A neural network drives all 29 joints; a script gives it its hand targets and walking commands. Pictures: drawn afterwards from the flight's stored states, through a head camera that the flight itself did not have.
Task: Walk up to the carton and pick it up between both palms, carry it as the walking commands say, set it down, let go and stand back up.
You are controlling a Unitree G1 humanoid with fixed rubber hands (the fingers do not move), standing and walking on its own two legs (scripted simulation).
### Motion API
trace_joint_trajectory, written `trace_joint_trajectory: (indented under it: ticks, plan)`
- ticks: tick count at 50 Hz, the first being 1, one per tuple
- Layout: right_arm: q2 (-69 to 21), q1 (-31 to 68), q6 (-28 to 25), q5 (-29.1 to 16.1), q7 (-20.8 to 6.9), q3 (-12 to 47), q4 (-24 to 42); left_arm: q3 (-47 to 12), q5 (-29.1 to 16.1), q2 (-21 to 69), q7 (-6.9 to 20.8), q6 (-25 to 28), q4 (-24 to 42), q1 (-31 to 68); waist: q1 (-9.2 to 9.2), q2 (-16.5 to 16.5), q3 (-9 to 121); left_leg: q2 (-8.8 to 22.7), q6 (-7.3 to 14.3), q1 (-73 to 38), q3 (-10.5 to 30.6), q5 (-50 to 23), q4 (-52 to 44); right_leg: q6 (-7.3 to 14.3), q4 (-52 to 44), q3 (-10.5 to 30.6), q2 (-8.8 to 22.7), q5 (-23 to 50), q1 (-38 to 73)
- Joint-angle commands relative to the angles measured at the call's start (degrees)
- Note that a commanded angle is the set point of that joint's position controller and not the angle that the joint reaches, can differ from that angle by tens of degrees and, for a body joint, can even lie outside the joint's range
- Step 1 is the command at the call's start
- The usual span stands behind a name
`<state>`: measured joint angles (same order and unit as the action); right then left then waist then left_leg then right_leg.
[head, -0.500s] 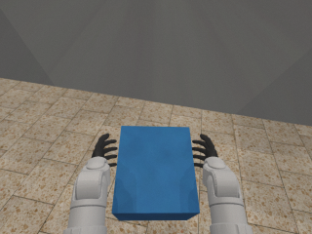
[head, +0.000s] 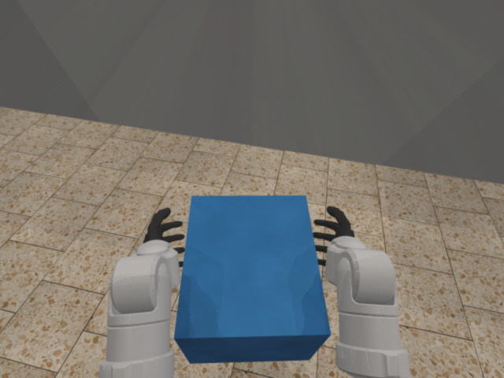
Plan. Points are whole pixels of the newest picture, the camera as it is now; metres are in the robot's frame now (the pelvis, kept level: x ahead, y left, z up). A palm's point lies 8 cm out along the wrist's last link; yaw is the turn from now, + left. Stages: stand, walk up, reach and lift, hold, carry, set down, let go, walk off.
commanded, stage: carry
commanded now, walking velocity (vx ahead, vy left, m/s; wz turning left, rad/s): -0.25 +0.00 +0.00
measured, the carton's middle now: (249, 277) +0.31 +0.01 +0.01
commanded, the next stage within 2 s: none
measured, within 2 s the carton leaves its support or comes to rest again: neither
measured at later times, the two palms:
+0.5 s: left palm out of the picture +0.13 +0.15 +0.08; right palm out of the picture +0.14 -0.12 +0.08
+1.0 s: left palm out of the picture -0.05 +0.10 +0.10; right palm out of the picture -0.07 -0.17 +0.09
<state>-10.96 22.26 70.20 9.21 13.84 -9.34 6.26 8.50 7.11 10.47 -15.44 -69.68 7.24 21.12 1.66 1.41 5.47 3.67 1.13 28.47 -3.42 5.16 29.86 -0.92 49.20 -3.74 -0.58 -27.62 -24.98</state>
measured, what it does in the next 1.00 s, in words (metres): walks backwards: right foot, then left foot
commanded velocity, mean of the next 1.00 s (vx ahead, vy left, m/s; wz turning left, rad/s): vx -0.25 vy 0.00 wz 0.00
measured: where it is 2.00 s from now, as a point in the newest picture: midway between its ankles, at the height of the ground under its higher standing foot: outside the picture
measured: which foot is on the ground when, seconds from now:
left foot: down 0.00-0.06, up 0.08-0.40, down 0.42-0.76, up 0.78-1.00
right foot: up 0.00-0.04, down 0.06-0.44, up 0.46-0.74, down 0.76-1.00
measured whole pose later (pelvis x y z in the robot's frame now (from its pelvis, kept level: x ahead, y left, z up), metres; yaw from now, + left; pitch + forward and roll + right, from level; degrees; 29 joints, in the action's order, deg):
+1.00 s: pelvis -0.36 -0.01 +0.01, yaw +0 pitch +3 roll +3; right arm -10.1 20.0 69.5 5.1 18.5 -8.1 9.7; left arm 8.5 9.8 10.9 -11.8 -67.5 5.9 22.1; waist -2.5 0.4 3.3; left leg 0.5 -2.1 28.8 -3.2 26.8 60.0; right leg 2.0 31.0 -3.2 3.5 -10.1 -24.4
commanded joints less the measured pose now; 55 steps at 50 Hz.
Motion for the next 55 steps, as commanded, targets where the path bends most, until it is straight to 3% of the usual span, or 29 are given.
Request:
trace_joint_trajectory:
  ticks: [1, 2, 3, 4, 5, 6, 7, 10, 14, 18, 20, 21, 22, 23, 24, 26, 28, 34, 36, 37, 38, 39, 40, 42, 45, 48, 52, 54, 55]
  plan:
    - [-57.6, 23.1, 0.9, -24.0, -22.0, 34.8, -1.0, -38.0, -25.7, 59.3, 24.3, -1.4, -1.9, 27.8, -2.07, 10.7, 17.8, 11.9, 6.7, -18.4, 11.7, -4.9, -8.5, 0.3, -17.5, -3.3, -1.5, 2.6, 5.1]
    - [-57.6, 22.6, 0.8, -24.0, -21.9, 35.0, -1.0, -37.8, -25.6, 59.4, 24.5, -1.4, -2.1, 27.5, -2.18, 8.1, 18.4, 10.4, 4.5, -17.2, 10.4, -4.9, -5.8, 0.3, -24.1, -2.2, -0.1, 6.3, 9.2]
    - [-57.8, 22.4, 0.5, -24.1, -21.8, 35.4, -1.1, -37.6, -25.5, 59.6, 24.7, -1.3, -2.2, 27.1, -2.13, 4.1, 17.4, 8.4, 1.8, -12.0, 8.4, -4.0, -0.8, 0.8, -28.8, 3.6, 4.2, 9.6, 13.6]
    - [-57.9, 23.1, 0.3, -24.2, -21.8, 36.0, -0.2, -37.2, -25.0, 59.1, 25.0, -1.0, -3.6, 25.2, -1.31, -8.1, 15.8, 2.4, -1.7, -0.5, 3.1, 5.1, 6.2, 5.7, -27.6, 16.6, 17.3, 26.8, 17.7]
    - [-58.4, 26.0, 0.1, -25.3, -22.0, 36.9, 1.7, -36.9, -25.1, 59.9, 25.2, -0.6, -3.2, 24.4, -0.57, -17.8, 12.4, -0.9, -2.6, 4.9, -2.4, 25.1, 18.3, 11.4, -27.2, 20.2, 26.4, 48.2, 12.5]
    - [-60.1, 29.6, -0.3, -26.9, -22.0, 37.8, 2.8, -37.0, -25.6, 60.8, 25.2, -0.6, -0.5, 27.9, -0.27, -13.8, 11.8, -1.9, -1.7, 5.9, 2.3, 29.2, 29.4, 13.7, -25.9, 18.6, 26.1, 59.0, 12.1]
    - [-61.3, 31.4, -0.6, -28.5, -22.1, 38.9, 3.6, -36.4, -25.1, 60.5, 25.2, -0.6, 0.1, 28.3, -0.40, -9.2, 12.5, -2.9, -1.2, 6.2, 4.3, 28.0, 36.7, 13.2, -24.7, 15.6, 24.1, 59.8, 11.9]
    - [-60.7, 31.0, -1.0, -29.8, -22.2, 39.9, 4.4, -35.2, -23.5, 60.8, 24.7, 0.2, -0.7, 27.0, -1.28, -8.4, 15.7, -2.7, -2.5, 8.6, 2.8, 21.2, 42.1, 10.6, -20.6, 8.5, 18.1, 56.9, 17.2]
    - [-59.0, 28.2, -0.3, -29.5, -21.6, 40.1, 3.2, -34.3, -22.5, 58.7, 24.3, 0.8, -0.5, 24.0, -0.84, -12.4, 18.5, -3.3, -3.4, 5.1, -0.4, 23.6, 26.7, 10.3, -19.9, 10.0, 16.8, 57.6, 22.2]
    - [-58.0, 25.1, 0.1, -28.8, -21.8, 39.6, 1.7, -34.7, -21.6, 58.7, 23.7, 0.8, -1.1, 21.3, -0.75, -15.1, 20.4, -4.3, -1.7, -2.7, -2.0, 21.6, 8.3, 11.2, -20.9, 12.0, 17.6, 57.7, 23.2]
    - [-58.1, 24.4, -0.1, -28.7, -22.1, 39.7, 1.2, -35.1, -21.6, 58.8, 23.5, 0.9, -1.0, 21.0, -1.39, -12.8, 21.2, -2.8, -1.5, -11.3, -2.2, 10.1, -6.8, 7.6, -18.8, 9.5, 15.7, 53.2, 19.8]
    - [-58.1, 24.7, -0.2, -28.5, -22.4, 39.5, 1.1, -35.6, -21.9, 59.4, 23.5, 1.1, -0.9, 21.3, -1.18, -8.8, 21.0, 0.9, -1.4, -17.3, 2.4, 7.9, -9.6, 4.7, -15.6, 7.7, 13.4, 44.2, 13.7]
    - [-58.4, 24.2, -0.5, -28.4, -22.8, 39.3, 1.2, -35.7, -21.9, 59.3, 23.5, 1.4, -0.9, 20.3, -0.98, -0.7, 20.8, 8.9, 0.2, -24.9, 10.9, -7.4, -8.2, 1.7, -12.0, 6.0, 11.0, 23.2, 2.8]
    - [-58.9, 23.0, -1.6, -27.7, -23.1, 38.0, -0.3, -37.8, -23.4, 59.3, 23.7, 1.2, 3.5, 25.9, -1.97, 18.1, 15.7, 22.4, 7.9, -23.8, 20.2, -29.9, -6.9, -0.9, -6.0, -2.4, 3.8, 0.7, -9.7]
    - [-58.8, 24.5, -1.6, -27.4, -23.2, 38.0, 2.2, -39.1, -23.9, 61.1, 23.5, 1.4, 3.9, 27.3, -2.41, 15.8, 15.9, 22.5, 11.7, -21.2, 18.2, -40.0, -5.9, -0.8, 8.4, -0.1, 2.6, -9.0, -8.1]
    - [-58.4, 26.2, -1.7, -26.9, -23.2, 36.9, 4.2, -40.8, -26.1, 62.5, 24.0, 1.7, 4.6, 29.9, -2.17, 7.7, 14.7, 16.7, 10.0, -16.7, 10.7, -31.3, -5.6, -1.0, 18.4, 2.6, 1.7, -3.5, -6.5]
    - [-56.9, 25.4, -1.6, -25.9, -23.0, 35.1, 3.5, -41.0, -27.0, 61.5, 24.0, 1.6, 3.4, 29.5, -1.80, 7.8, 14.5, 12.3, 7.8, -17.1, 5.6, -26.5, -3.6, -1.8, 18.7, 1.5, 1.0, 1.6, -6.8]
    - [-55.7, 20.9, -0.9, -22.8, -21.6, 34.4, 2.1, -40.3, -26.8, 59.4, 24.4, -0.5, 1.2, 26.4, -2.11, 12.7, 17.5, 13.7, 7.6, -22.6, 10.0, -23.7, -3.4, -1.1, -7.1, -1.7, -0.6, 0.7, 0.5]
    - [-55.8, 20.4, -0.9, -22.5, -21.3, 35.2, 1.8, -39.2, -26.3, 59.5, 25.0, -0.8, -0.6, 24.6, -1.66, 10.1, 17.7, 11.8, 5.7, -21.7, 8.9, -22.0, -0.2, -0.5, -23.5, -3.4, -0.5, 10.1, 7.6]
    - [-56.3, 20.4, -1.0, -22.7, -21.3, 35.8, 1.9, -38.6, -25.8, 59.6, 25.3, -0.9, -1.4, 24.1, -1.80, 6.6, 17.0, 9.8, 3.2, -16.6, 8.1, -17.0, 3.0, -0.2, -28.9, 0.5, 2.6, 13.5, 13.1]
    - [-56.9, 20.4, -0.9, -23.0, -21.2, 36.4, 1.8, -38.3, -25.6, 59.7, 25.7, -1.0, -2.1, 22.9, -1.62, -1.6, 16.5, 6.6, 0.2, -6.3, 6.3, -1.6, 8.2, 1.2, -29.5, 9.6, 11.1, 30.3, 20.5]
    - [-57.1, 22.9, -0.9, -23.8, -21.4, 37.7, 3.9, -37.2, -24.6, 59.6, 25.9, -0.3, -4.0, 20.6, -0.90, -18.6, 13.8, -0.3, -2.1, 4.7, -1.2, 23.2, 16.3, 9.6, -25.4, 19.0, 24.9, 60.9, 20.9]
    - [-58.7, 24.7, -1.0, -25.0, -21.6, 38.2, 3.0, -37.7, -25.6, 60.6, 26.0, 0.0, -1.9, 23.3, -0.53, -17.1, 13.9, -1.0, -2.0, 4.4, 1.3, 31.7, 30.1, 13.4, -24.5, 17.9, 26.9, 71.2, 17.5]
    - [-60.5, 30.1, -2.0, -28.7, -22.1, 40.6, 5.1, -36.3, -24.6, 60.5, 25.9, 0.5, -0.7, 25.3, -0.64, -8.6, 14.3, -2.0, -1.8, 4.5, 4.6, 26.0, 42.1, 11.9, -24.6, 11.6, 22.0, 56.0, 13.3]
    - [-59.5, 31.1, -2.1, -30.3, -22.3, 41.2, 6.5, -35.0, -23.1, 60.5, 25.0, 1.6, 0.1, 25.3, -1.00, -9.3, 14.9, -1.9, -3.3, 5.7, 2.3, 19.2, 42.6, 9.6, -24.5, 7.2, 16.9, 40.3, 14.1]
    - [-58.9, 28.4, -0.9, -30.1, -22.1, 41.1, 4.1, -33.8, -22.0, 58.4, 24.6, 1.6, 0.0, 23.3, -0.75, -12.1, 15.9, -2.9, -3.7, 3.6, 0.3, 21.6, 31.0, 9.2, -25.5, 9.7, 16.1, 34.8, 16.9]
    - [-58.5, 26.2, 0.1, -29.3, -22.4, 40.2, 0.9, -34.2, -21.1, 58.4, 24.2, 0.9, -2.1, 21.1, -0.54, -14.7, 17.1, -4.4, -1.6, -3.8, -1.5, 24.2, 13.5, 9.6, -28.2, 12.1, 17.2, 32.7, 17.3]
    - [-58.7, 25.3, 0.1, -28.9, -22.7, 39.6, -0.3, -34.6, -21.1, 58.9, 24.1, 0.9, -2.5, 21.0, -0.90, -14.5, 17.8, -4.8, -0.7, -8.6, -2.2, 20.4, 3.1, 8.9, -27.9, 11.8, 17.2, 34.4, 17.2]
    - [-58.8, 24.6, 0.1, -28.7, -22.9, 39.5, -0.9, -34.8, -21.0, 58.9, 24.1, 0.8, -2.6, 20.8, -1.29, -13.2, 17.8, -4.0, -0.7, -12.6, -2.6, 14.9, -5.0, 6.9, -26.8, 10.4, 16.3, 34.3, 15.6]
